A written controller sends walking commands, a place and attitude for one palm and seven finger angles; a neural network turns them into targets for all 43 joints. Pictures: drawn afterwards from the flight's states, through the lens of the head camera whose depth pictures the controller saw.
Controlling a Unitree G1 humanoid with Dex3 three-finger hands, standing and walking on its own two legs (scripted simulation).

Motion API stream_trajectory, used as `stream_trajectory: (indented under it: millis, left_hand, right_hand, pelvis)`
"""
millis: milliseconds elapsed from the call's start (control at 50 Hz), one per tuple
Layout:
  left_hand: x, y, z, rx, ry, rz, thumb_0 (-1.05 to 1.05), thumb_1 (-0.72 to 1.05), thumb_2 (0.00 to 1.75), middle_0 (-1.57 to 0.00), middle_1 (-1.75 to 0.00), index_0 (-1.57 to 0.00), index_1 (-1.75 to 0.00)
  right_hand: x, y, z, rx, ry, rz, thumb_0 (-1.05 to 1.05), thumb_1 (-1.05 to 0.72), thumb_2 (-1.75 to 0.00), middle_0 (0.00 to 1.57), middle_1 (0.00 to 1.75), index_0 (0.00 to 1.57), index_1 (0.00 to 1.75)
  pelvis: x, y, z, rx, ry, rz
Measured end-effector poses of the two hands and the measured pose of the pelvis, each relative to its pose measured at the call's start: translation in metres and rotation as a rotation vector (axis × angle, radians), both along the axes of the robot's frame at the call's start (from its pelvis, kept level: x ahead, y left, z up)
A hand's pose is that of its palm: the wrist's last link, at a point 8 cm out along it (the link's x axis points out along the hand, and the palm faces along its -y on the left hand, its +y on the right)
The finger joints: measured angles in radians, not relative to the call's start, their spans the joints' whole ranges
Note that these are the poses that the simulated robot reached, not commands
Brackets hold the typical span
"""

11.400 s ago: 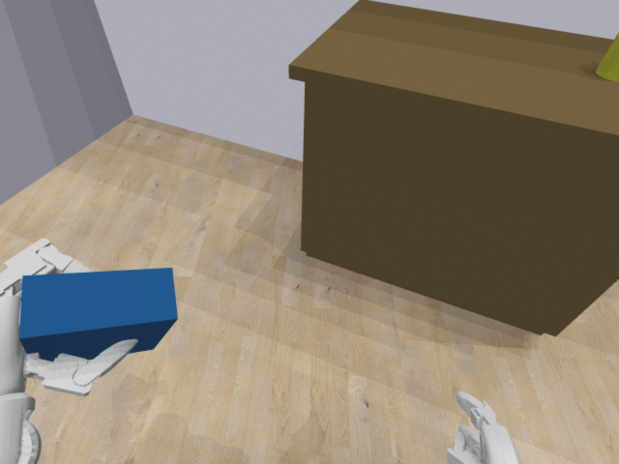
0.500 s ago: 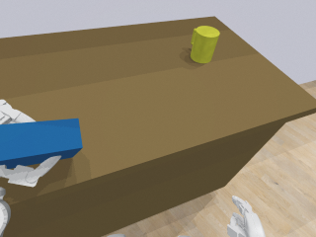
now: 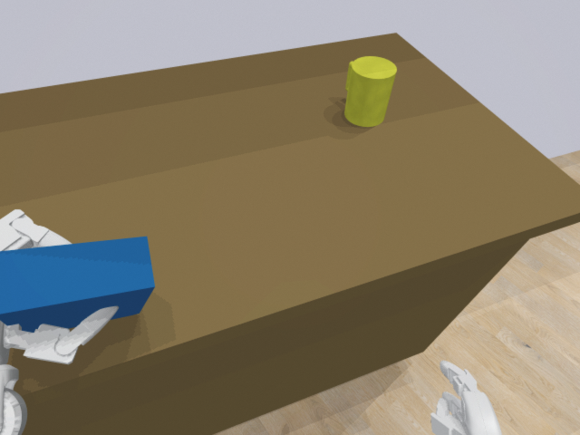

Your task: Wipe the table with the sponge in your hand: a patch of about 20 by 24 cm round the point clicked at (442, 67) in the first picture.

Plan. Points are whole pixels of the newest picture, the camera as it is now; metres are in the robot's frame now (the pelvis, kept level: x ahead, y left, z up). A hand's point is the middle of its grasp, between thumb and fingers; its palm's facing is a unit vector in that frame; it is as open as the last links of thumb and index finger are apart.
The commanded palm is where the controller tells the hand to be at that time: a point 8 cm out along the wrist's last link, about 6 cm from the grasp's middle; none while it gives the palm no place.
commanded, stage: come to a stop and stand still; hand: left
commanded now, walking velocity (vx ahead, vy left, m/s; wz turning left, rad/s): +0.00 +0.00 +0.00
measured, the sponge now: (102, 286) +0.23 +0.21 +0.15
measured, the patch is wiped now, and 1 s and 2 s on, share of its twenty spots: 0.00 0.00 0.00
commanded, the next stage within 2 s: look again from close up in 1.00 s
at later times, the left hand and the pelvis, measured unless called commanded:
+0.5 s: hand (31, 298) +0.20 +0.26 +0.18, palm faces +0.33 -0.87 -0.36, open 9.1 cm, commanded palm +0.15 +0.30 +0.18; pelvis -0.02 +0.03 +0.00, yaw -3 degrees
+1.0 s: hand (8, 278) +0.22 +0.29 +0.17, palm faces +0.38 -0.86 -0.33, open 9.1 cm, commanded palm +0.16 +0.33 +0.18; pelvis +0.00 +0.05 +0.00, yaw -1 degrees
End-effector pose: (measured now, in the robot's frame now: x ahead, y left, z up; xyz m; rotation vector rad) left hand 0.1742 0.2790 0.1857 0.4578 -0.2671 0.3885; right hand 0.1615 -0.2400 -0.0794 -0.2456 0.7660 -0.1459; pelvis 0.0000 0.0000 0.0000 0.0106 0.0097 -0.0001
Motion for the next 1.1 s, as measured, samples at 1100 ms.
stream_trajectory:
  millis: [1100]
  left_hand:
    - [0.007,0.057,-0.005,-0.031,-0.061,-0.060,0.00,-0.41,1.05,-0.84,-1.39,-0.82,-1.39]
  right_hand:
    - [0.013,0.073,0.029,0.031,-0.102,0.075,0.01,-0.90,-0.90,0.20,0.30,0.20,0.30]
  pelvis:
    - [-0.003,0.050,0.005,-0.037,-0.036,-0.021]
